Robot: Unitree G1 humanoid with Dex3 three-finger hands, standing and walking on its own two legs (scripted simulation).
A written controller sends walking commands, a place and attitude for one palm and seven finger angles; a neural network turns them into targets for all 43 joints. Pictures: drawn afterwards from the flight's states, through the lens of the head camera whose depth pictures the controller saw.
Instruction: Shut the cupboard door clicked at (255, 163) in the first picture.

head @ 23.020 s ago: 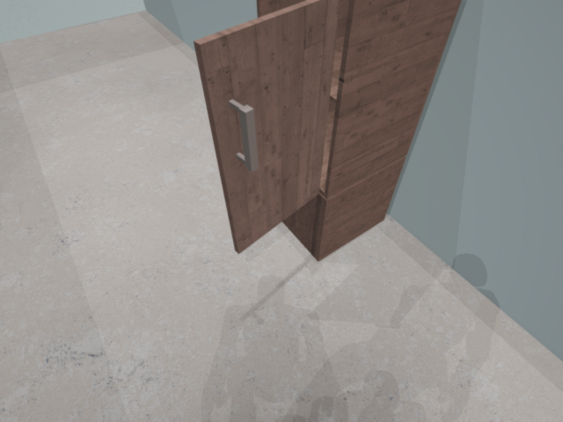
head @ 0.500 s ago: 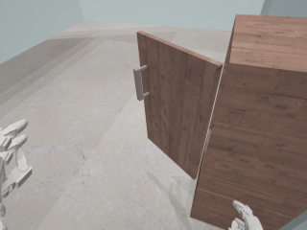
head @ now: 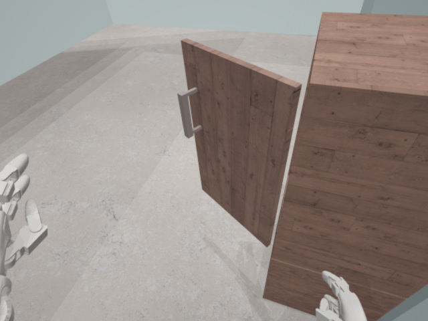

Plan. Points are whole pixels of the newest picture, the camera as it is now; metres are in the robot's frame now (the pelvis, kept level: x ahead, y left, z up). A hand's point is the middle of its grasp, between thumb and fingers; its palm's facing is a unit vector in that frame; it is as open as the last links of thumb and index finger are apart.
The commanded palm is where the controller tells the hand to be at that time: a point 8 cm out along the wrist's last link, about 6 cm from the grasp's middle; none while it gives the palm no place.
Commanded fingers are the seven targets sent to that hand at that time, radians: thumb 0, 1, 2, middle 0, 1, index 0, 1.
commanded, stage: step back with the hand held close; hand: left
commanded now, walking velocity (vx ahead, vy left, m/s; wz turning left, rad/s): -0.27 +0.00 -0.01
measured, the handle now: (191, 113) +0.64 +0.14 +0.06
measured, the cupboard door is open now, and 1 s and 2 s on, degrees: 61 61 61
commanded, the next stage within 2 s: stop stepping back and stand still in 1.04 s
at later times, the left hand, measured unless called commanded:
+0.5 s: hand out of the picture +0.13 +0.31 +0.16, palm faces +0.41 -0.78 -0.48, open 7.4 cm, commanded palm +0.06 +0.34 +0.17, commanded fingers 0.00 0.90 0.90 -0.20 -0.30 -0.20 -0.30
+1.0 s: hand out of the picture +0.03 +0.32 +0.18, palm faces +0.47 -0.76 -0.44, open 7.4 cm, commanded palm -0.04 +0.35 +0.17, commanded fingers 0.00 0.90 0.90 -0.20 -0.30 -0.20 -0.30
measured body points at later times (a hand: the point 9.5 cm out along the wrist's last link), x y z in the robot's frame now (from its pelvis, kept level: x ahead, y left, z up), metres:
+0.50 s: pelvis -0.08 +0.04 -0.01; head -0.07 +0.05 +0.44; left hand +0.10 +0.35 +0.19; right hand +0.10 -0.20 -0.08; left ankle +0.00 +0.13 -0.74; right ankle -0.06 -0.10 -0.74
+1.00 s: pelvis -0.17 +0.05 -0.02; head -0.16 +0.07 +0.43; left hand +0.00 +0.36 +0.20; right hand +0.01 -0.18 -0.09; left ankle +0.00 +0.13 -0.74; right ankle -0.21 -0.08 -0.71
